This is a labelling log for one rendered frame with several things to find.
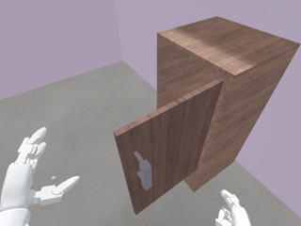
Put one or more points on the left robot hand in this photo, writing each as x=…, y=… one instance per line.
x=16, y=192

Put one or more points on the left robot forearm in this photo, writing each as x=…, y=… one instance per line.
x=15, y=217

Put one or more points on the cupboard door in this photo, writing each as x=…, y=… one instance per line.
x=171, y=138

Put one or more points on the right robot hand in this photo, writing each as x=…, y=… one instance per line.
x=237, y=216

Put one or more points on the handle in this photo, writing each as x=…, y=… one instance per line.
x=145, y=171

